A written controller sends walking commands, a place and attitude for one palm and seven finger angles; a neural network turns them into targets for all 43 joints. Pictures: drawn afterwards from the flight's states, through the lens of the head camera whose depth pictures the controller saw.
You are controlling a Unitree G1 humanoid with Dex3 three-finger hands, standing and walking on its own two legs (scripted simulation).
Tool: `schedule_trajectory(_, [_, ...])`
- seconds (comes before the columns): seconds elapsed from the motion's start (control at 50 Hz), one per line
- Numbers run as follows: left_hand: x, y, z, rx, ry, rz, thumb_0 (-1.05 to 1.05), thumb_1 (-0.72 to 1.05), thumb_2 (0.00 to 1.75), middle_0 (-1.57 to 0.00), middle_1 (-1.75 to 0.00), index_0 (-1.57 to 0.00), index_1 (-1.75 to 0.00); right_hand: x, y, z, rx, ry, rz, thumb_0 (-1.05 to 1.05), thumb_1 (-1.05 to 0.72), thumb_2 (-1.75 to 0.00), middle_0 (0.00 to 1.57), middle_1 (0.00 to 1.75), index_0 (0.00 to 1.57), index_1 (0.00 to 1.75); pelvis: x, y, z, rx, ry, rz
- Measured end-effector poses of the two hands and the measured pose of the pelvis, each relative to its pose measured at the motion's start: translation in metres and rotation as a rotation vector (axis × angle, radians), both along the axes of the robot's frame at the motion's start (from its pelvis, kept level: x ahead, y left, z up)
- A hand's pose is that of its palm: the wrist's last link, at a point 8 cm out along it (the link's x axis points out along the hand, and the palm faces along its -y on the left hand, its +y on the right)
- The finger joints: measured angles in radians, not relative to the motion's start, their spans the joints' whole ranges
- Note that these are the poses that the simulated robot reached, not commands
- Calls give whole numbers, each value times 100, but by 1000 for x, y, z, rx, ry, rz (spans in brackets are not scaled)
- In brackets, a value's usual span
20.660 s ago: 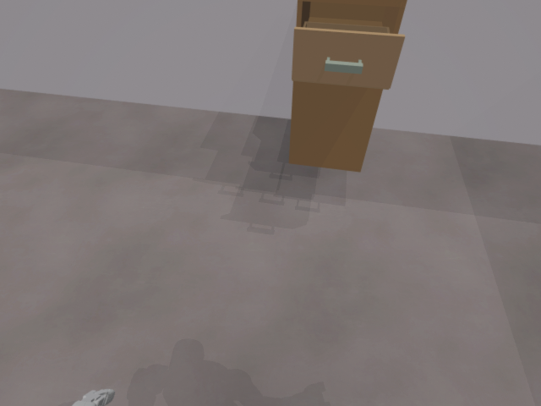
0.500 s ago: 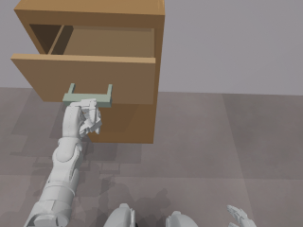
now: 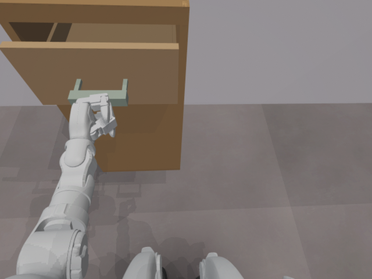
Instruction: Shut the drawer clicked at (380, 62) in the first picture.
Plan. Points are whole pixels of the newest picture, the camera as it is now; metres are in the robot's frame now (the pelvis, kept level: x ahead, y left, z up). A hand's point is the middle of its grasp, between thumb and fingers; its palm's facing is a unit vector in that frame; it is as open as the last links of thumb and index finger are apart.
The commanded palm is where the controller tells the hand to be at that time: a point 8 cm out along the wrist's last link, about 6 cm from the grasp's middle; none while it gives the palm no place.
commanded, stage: push the drawer shut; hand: left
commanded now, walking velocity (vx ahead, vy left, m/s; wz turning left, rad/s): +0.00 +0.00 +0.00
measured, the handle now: (100, 90) +0.53 +0.18 +0.05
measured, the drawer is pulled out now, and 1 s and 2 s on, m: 0.08 0.00 0.00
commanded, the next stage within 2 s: pull the fist back off the drawer in 0.94 s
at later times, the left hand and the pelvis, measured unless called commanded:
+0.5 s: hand (115, 96) +0.51 +0.15 +0.05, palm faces +0.03 -1.00 -0.02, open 3.2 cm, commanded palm +0.49 +0.20 +0.06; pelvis +0.00 +0.00 -0.01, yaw -1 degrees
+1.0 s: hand (110, 90) +0.53 +0.16 +0.05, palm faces +0.04 -1.00 -0.03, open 3.0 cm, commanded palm +0.56 +0.19 +0.06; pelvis -0.02 +0.01 -0.02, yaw +0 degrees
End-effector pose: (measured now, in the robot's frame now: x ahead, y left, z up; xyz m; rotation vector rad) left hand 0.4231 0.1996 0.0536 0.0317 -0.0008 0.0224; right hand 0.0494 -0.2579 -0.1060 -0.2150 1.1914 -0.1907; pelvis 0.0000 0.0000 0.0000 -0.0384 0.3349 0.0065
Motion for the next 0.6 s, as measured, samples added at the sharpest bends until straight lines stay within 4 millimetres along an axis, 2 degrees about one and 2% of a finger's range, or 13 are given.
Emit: schedule_trajectory(0.6, [79, 1, 1, -12, 15, 9, 3, 81, 89, -140, -160, -140, -160, -59, 3, -2, -18, 199, -79, 0, -91, -90, 20, 30, 20, 30, 4, 2, -10, -20, 84, -13])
